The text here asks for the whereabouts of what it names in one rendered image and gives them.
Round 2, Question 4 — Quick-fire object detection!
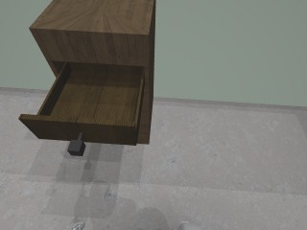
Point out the cabinet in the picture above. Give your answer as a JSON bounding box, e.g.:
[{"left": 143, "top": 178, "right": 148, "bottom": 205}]
[{"left": 29, "top": 0, "right": 156, "bottom": 145}]

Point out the handle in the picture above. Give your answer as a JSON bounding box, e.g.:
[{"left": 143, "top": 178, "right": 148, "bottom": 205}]
[{"left": 67, "top": 132, "right": 86, "bottom": 156}]

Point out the drawer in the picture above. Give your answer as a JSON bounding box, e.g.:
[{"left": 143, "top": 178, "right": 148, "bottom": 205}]
[{"left": 18, "top": 61, "right": 145, "bottom": 146}]

